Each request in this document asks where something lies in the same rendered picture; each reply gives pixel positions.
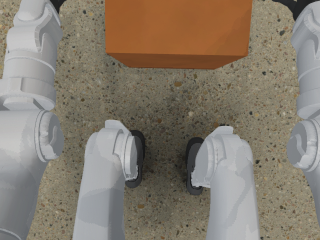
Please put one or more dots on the left robot foot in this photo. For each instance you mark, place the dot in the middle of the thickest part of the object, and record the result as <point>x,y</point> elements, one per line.
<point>140,147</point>

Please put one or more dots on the robot right upper arm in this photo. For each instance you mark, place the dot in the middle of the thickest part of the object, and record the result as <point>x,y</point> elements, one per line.
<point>303,151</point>

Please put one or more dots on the robot left forearm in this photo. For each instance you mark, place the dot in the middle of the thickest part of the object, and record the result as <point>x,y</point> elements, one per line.
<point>30,58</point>

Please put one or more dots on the robot left upper arm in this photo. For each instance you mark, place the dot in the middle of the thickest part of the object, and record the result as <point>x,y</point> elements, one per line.
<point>29,140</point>

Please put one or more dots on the robot right hand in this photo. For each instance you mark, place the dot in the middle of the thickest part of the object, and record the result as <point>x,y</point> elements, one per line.
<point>296,7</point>

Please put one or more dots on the carton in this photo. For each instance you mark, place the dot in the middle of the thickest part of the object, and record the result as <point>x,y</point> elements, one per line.
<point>177,34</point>

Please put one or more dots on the right robot shin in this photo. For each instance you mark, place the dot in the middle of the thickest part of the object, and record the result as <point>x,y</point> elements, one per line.
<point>196,176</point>

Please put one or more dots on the robot right forearm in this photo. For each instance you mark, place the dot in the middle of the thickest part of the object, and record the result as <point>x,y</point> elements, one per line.
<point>306,42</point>

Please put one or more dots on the robot left hand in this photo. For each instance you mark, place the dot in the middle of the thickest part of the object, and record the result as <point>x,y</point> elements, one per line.
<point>57,4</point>

